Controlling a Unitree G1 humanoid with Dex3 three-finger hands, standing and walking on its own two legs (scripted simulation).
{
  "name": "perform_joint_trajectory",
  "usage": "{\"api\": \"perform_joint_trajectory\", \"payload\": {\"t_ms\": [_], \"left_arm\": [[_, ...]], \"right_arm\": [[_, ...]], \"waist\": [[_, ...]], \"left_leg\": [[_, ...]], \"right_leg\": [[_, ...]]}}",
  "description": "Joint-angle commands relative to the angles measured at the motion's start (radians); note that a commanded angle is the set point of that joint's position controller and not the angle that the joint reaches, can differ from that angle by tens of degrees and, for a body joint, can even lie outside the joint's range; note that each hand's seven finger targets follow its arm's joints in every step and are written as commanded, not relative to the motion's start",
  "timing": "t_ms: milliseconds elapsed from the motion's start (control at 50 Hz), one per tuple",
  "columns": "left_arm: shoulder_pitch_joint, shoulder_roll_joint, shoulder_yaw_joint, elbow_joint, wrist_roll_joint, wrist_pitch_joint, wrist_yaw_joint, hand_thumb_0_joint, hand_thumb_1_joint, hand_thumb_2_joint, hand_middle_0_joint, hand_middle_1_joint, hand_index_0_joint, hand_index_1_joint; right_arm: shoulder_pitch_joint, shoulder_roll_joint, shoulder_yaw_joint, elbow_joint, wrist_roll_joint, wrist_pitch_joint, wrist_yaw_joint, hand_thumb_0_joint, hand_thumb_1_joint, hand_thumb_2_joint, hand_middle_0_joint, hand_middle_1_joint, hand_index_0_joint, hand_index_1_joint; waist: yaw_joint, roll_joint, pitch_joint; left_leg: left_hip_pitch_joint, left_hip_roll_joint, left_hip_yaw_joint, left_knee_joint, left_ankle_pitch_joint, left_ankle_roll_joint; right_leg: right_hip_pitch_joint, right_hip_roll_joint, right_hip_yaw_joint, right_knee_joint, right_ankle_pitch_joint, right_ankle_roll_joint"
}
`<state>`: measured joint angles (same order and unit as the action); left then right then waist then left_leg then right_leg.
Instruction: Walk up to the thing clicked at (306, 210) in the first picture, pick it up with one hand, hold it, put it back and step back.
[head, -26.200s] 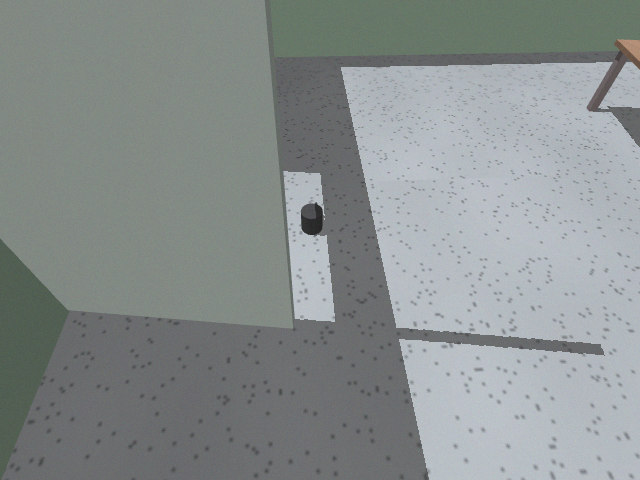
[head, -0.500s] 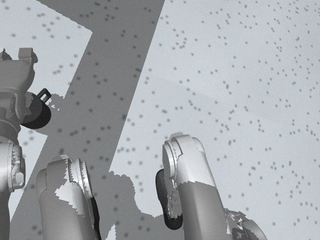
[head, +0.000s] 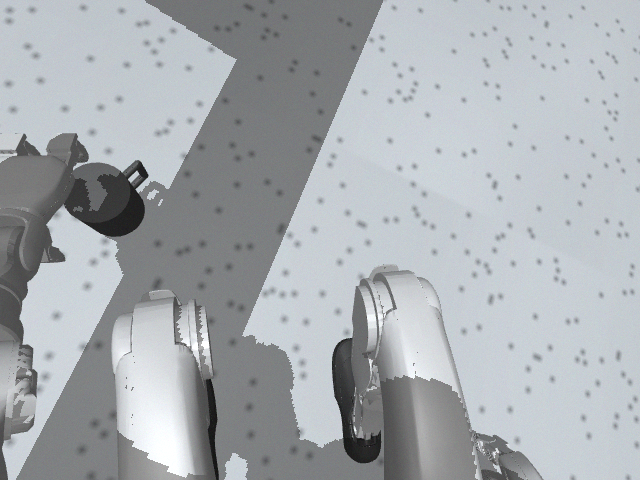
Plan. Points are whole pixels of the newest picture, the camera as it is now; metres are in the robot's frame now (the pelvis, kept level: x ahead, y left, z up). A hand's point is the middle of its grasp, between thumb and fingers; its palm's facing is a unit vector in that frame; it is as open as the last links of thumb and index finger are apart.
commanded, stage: close in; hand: left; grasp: from above
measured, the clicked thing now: (115, 194) +0.50 +0.25 -0.28
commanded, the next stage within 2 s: rest palm in 0.08 s
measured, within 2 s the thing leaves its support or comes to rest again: neither
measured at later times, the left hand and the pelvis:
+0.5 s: hand (86, 198) +0.47 +0.27 -0.21, palm faces -0.48 -0.06 -0.87, open 14.1 cm; pelvis +0.00 +0.00 -0.01, yaw -2 degrees
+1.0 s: hand (92, 198) +0.48 +0.27 -0.24, palm faces -0.44 -0.08 -0.89, open 14.0 cm; pelvis +0.01 +0.00 -0.03, yaw -5 degrees
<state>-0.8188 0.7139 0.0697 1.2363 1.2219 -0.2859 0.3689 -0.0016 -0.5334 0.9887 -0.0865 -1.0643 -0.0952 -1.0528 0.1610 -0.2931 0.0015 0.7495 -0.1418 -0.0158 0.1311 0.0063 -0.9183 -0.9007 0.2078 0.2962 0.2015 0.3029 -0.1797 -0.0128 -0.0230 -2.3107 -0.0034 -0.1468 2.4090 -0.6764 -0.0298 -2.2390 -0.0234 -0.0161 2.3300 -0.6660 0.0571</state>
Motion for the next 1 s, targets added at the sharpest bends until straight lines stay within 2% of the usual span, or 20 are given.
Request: {"api": "perform_joint_trajectory", "payload": {"t_ms": [0, 20, 60, 120, 140, 180, 260, 300, 380, 400, 440, 520, 540, 640, 700, 760, 820, 900, 940, 980], "left_arm": [[-0.499, 0.168, -0.012, -0.012, 0.021, 0.023, 0.115, 0.000, -0.571, 1.053, -0.070, -1.011, -0.062, -1.017], [-0.504, 0.151, -0.035, 0.082, 0.045, 0.039, 0.123, 0.000, -0.565, 1.067, -0.075, -1.022, -0.067, -1.029], [-0.527, 0.142, -0.047, 0.176, 0.065, 0.064, 0.131, 0.000, -0.529, 1.073, -0.084, -1.050, -0.082, -1.050], [-0.506, 0.204, -0.016, 0.263, 0.076, 0.100, 0.134, 0.000, -0.509, 1.037, -0.078, -1.071, -0.087, -1.060], [-0.499, 0.203, -0.019, 0.277, 0.080, 0.110, 0.131, 0.000, -0.507, 1.003, -0.075, -1.068, -0.089, -1.052], [-0.508, 0.237, 0.005, 0.260, 0.080, 0.120, 0.128, 0.000, -0.531, 0.988, -0.062, -1.036, -0.066, -1.031], [-0.514, 0.244, 0.016, 0.293, 0.081, 0.128, 0.122, 0.000, -0.523, 0.974, -0.059, -1.032, -0.066, -1.024], [-0.496, 0.271, 0.034, 0.278, 0.081, 0.123, 0.127, 0.000, -0.526, 0.978, -0.061, -1.027, -0.065, -1.021], [-0.523, 0.332, 0.072, 0.229, 0.071, 0.087, 0.141, 0.000, -0.529, 0.981, -0.059, -1.019, -0.061, -1.015], [-0.534, 0.340, 0.074, 0.224, 0.074, 0.080, 0.143, 0.000, -0.524, 0.975, -0.060, -1.028, -0.065, -1.022], [-0.493, 0.347, 0.085, 0.216, 0.066, 0.068, 0.158, 0.000, -0.540, 0.995, -0.063, -1.011, -0.060, -1.013], [-0.504, 0.360, 0.085, 0.230, 0.071, 0.045, 0.173, 0.000, -0.526, 0.984, -0.058, -1.008, -0.059, -1.005], [-0.475, 0.380, 0.105, 0.207, 0.071, 0.040, 0.180, 0.000, -0.547, 1.008, -0.059, -0.993, -0.051, -0.999], [-0.459, 0.363, 0.091, 0.263, 0.081, 0.038, 0.197, 0.000, -0.526, 1.018, -0.064, -1.005, -0.059, -1.009], [-0.446, 0.383, 0.104, 0.271, 0.084, 0.042, 0.205, 0.000, -0.521, 1.036, -0.070, -1.016, -0.062, -1.022], [-0.416, 0.355, 0.095, 0.306, 0.080, 0.054, 0.220, 0.000, -0.513, 1.027, -0.068, -1.018, -0.064, -1.020], [-0.470, 0.357, 0.072, 0.312, 0.092, 0.060, 0.220, 0.000, -0.517, 0.997, -0.063, -1.008, -0.062, -1.007], [-0.454, 0.427, 0.132, 0.315, 0.084, 0.063, 0.244, 0.000, -0.516, 1.039, -0.074, -1.027, -0.067, -1.032], [-0.465, 0.348, 0.082, 0.340, 0.086, 0.063, 0.241, 0.000, -0.503, 1.009, -0.069, -1.028, -0.069, -1.026], [-0.480, 0.345, 0.063, 0.351, 0.090, 0.065, 0.237, 0.000, -0.516, 0.997, -0.066, -1.015, -0.065, -1.015]], "right_arm": [[0.195, -0.229, -0.066, 0.016, -0.002, -0.016, -0.022, 0.000, -0.905, -0.897, 0.200, 0.300, 0.200, 0.300], [0.201, -0.228, -0.055, 0.027, -0.004, -0.018, -0.022, 0.000, -0.905, -0.897, 0.200, 0.300, 0.200, 0.300], [0.212, -0.234, -0.041, 0.035, -0.007, -0.027, -0.018, 0.000, -0.902, -0.896, 0.200, 0.300, 0.200, 0.300], [0.195, -0.251, -0.021, 0.025, -0.010, -0.041, -0.012, 0.000, -0.901, -0.896, 0.200, 0.300, 0.200, 0.300], [0.187, -0.249, -0.014, 0.016, -0.011, -0.046, -0.007, 0.000, -0.902, -0.896, 0.200, 0.300, 0.200, 0.300], [0.172, -0.254, -0.007, -0.002, -0.014, -0.050, -0.004, 0.000, -0.901, -0.900, 0.200, 0.300, 0.200, 0.300], [0.160, -0.259, 0.005, -0.035, -0.020, -0.056, 0.009, 0.000, -0.899, -0.900, 0.199, 0.300, 0.199, 0.300], [0.168, -0.260, 0.014, -0.038, -0.026, -0.057, 0.012, 0.000, -0.898, -0.899, 0.199, 0.300, 0.199, 0.300], [0.191, -0.265, 0.026, -0.032, -0.039, -0.068, 0.025, 0.000, -0.897, -0.899, 0.200, 0.300, 0.200, 0.300], [0.197, -0.269, 0.030, -0.035, -0.045, -0.074, 0.029, 0.000, -0.898, -0.899, 0.200, 0.300, 0.200, 0.300], [0.201, -0.269, 0.033, -0.026, -0.045, -0.076, 0.029, 0.000, -0.897, -0.899, 0.200, 0.300, 0.200, 0.300], [0.217, -0.277, 0.035, -0.009, -0.067, -0.095, 0.045, 0.000, -0.894, -0.898, 0.200, 0.300, 0.200, 0.300], [0.223, -0.281, 0.037, -0.006, -0.068, -0.094, 0.046, 0.000, -0.893, -0.898, 0.200, 0.300, 0.200, 0.300], [0.225, -0.284, 0.044, 0.006, -0.080, -0.107, 0.062, 0.000, -0.892, -0.897, 0.200, 0.300, 0.200, 0.300], [0.225, -0.289, 0.048, 0.006, -0.084, -0.114, 0.069, 0.000, -0.892, -0.898, 0.200, 0.300, 0.200, 0.300], [0.213, -0.288, 0.052, 0.012, -0.087, -0.120, 0.076, 0.000, -0.891, -0.898, 0.200, 0.300, 0.200, 0.300], [0.208, -0.298, 0.056, 0.008, -0.091, -0.131, 0.086, 0.000, -0.894, -0.899, 0.200, 0.300, 0.200, 0.300], [0.198, -0.309, 0.058, 0.008, -0.093, -0.132, 0.089, 0.000, -0.896, -0.901, 0.200, 0.300, 0.200, 0.300], [0.189, -0.299, 0.065, 0.003, -0.103, -0.136, 0.097, 0.000, -0.894, -0.900, 0.200, 0.300, 0.200, 0.300], [0.178, -0.303, 0.063, 0.003, -0.102, -0.143, 0.100, 0.000, -0.895, -0.900, 0.200, 0.300, 0.200, 0.300]], "waist": [[-0.122, 0.292, -0.626], [-0.135, 0.261, -0.593], [-0.150, 0.226, -0.571], [-0.111, 0.238, -0.600], [-0.113, 0.273, -0.599], [-0.102, 0.322, -0.655], [-0.137, 0.324, -0.632], [-0.129, 0.313, -0.652], [-0.147, 0.328, -0.631], [-0.154, 0.325, -0.633], [-0.139, 0.339, -0.677], [-0.168, 0.351, -0.629], [-0.149, 0.360, -0.658], [-0.166, 0.333, -0.606], [-0.157, 0.334, -0.610], [-0.152, 0.334, -0.616], [-0.183, 0.348, -0.579], [-0.162, 0.343, -0.590], [-0.188, 0.349, -0.565], [-0.197, 0.358, -0.552]], "left_leg": [[0.508, -0.006, 0.104, -0.273, 0.054, 0.045], [0.488, -0.010, 0.104, -0.265, 0.055, 0.048], [0.466, -0.013, 0.098, -0.254, 0.076, 0.055], [0.491, -0.016, 0.098, -0.253, 0.129, 0.055], [0.505, -0.017, 0.098, -0.257, 0.140, 0.053], [0.548, -0.017, 0.091, -0.264, 0.170, 0.047], [0.508, -0.014, 0.091, -0.247, 0.156, 0.051], [0.499, -0.016, 0.097, -0.229, 0.177, 0.055], [0.472, -0.012, 0.097, -0.204, 0.166, 0.057], [0.474, -0.010, 0.099, -0.186, 0.164, 0.060], [0.486, -0.010, 0.094, -0.190, 0.178, 0.055], [0.476, -0.006, 0.087, -0.169, 0.140, 0.054], [0.489, -0.005, 0.086, -0.173, 0.164, 0.053], [0.438, -0.003, 0.087, -0.147, 0.148, 0.054], [0.440, -0.001, 0.084, -0.143, 0.170, 0.053], [0.455, 0.001, 0.079, -0.145, 0.188, 0.050], [0.455, 0.003, 0.074, -0.129, 0.189, 0.051], [0.436, 0.006, 0.073, -0.129, 0.192, 0.053], [0.447, 0.005, 0.070, -0.136, 0.180, 0.049], [0.448, 0.005, 0.066, -0.132, 0.155, 0.049]], "right_leg": [[0.209, 0.038, -0.135, -0.269, 0.104, -0.088], [0.192, 0.040, -0.138, -0.271, 0.106, -0.091], [0.186, 0.036, -0.144, -0.261, 0.129, -0.084], [0.220, 0.030, -0.149, -0.234, 0.176, -0.082], [0.224, 0.031, -0.150, -0.220, 0.187, -0.082], [0.245, 0.031, -0.153, -0.201, 0.211, -0.082], [0.242, 0.036, -0.154, -0.195, 0.206, -0.084], [0.271, 0.040, -0.152, -0.195, 0.225, -0.084], [0.285, 0.044, -0.156, -0.183, 0.218, -0.080], [0.288, 0.045, -0.155, -0.181, 0.221, -0.078], [0.315, 0.048, -0.159, -0.178, 0.229, -0.078], [0.274, 0.054, -0.174, -0.167, 0.202, -0.075], [0.306, 0.054, -0.174, -0.172, 0.219, -0.074], [0.297, 0.060, -0.177, -0.165, 0.219, -0.075], [0.315, 0.064, -0.178, -0.164, 0.239, -0.075], [0.322, 0.069, -0.184, -0.160, 0.258, -0.075], [0.292, 0.067, -0.191, -0.145, 0.265, -0.074], [0.327, 0.070, -0.188, -0.153, 0.268, -0.073], [0.304, 0.070, -0.199, -0.144, 0.255, -0.074], [0.282, 0.073, -0.203, -0.144, 0.234, -0.073]]}}
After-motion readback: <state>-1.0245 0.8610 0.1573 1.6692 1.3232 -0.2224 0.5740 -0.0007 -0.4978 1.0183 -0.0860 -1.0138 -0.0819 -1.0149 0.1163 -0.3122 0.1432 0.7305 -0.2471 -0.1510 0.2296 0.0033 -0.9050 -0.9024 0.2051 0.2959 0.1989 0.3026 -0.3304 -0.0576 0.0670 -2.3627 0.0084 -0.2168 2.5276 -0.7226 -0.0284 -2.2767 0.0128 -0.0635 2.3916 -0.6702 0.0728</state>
